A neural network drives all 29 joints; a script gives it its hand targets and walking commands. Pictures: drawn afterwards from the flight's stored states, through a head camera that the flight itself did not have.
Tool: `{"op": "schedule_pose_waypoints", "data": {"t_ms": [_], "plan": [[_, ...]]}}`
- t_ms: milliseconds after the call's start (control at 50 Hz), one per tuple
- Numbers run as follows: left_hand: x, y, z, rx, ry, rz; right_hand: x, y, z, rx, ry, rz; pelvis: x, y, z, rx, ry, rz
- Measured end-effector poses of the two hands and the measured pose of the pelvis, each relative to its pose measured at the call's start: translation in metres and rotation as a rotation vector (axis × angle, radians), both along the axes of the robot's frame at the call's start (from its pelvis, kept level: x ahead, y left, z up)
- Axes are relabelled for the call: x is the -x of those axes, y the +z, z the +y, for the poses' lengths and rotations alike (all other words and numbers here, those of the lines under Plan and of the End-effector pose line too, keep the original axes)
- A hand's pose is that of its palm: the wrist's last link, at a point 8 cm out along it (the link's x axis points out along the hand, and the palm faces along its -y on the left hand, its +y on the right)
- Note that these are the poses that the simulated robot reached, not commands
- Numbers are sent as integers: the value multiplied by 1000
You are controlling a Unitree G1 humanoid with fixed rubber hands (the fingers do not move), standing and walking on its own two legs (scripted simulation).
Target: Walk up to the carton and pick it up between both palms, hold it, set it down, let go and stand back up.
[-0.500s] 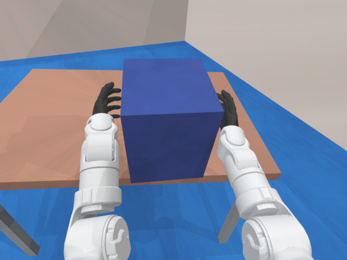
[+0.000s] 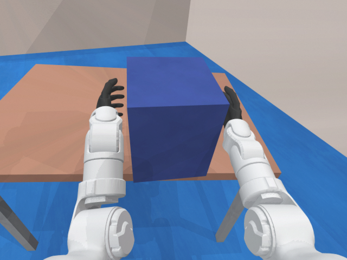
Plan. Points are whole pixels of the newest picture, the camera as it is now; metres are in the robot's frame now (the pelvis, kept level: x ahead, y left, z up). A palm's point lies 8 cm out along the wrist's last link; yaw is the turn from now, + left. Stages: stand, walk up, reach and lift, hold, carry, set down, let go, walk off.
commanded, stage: reach and lift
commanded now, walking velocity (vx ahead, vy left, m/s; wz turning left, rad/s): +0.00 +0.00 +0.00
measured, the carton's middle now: (168, 119) +0.45 +0.00 +0.13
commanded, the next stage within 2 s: hold in 1.02 s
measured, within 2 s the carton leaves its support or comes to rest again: neither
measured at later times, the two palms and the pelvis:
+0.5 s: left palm (105, 106) +0.38 +0.14 +0.21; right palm (234, 117) +0.37 -0.14 +0.19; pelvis +0.01 -0.01 +0.00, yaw +0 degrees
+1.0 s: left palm (98, 98) +0.38 +0.15 +0.23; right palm (233, 105) +0.38 -0.13 +0.22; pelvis +0.01 -0.01 +0.00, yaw +0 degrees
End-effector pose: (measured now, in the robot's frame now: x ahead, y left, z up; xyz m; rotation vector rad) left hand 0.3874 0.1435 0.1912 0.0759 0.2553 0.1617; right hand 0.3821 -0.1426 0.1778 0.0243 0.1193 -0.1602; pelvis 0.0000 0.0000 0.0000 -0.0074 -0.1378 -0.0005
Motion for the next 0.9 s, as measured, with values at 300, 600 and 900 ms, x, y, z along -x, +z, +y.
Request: {"op": "schedule_pose_waypoints", "data": {"t_ms": [300,600,900], "plan": [[-2,15,1,-19,10,-53,-3,17,3,3,-2,-55,-19,0,-5,4,4,-62],[14,29,-4,-23,18,-64,15,22,-2,-9,-11,-66,-1,-1,-10,1,-3,-72],[14,37,6,-3,37,-50,6,40,7,0,20,-53,1,-1,-14,-3,-3,-51]]}}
